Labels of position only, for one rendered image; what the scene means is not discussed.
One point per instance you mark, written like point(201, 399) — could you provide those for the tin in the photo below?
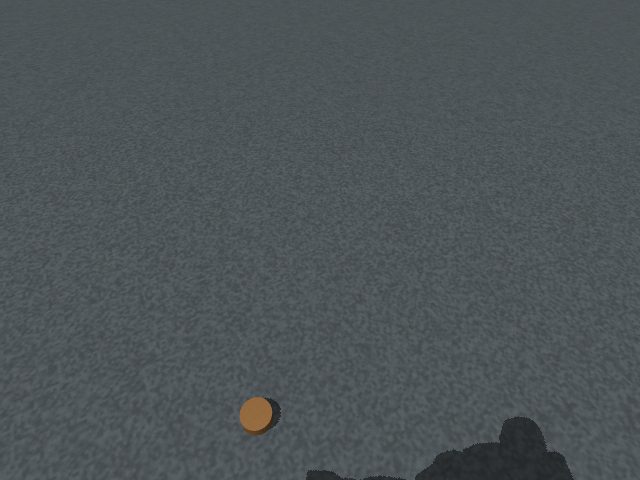
point(256, 416)

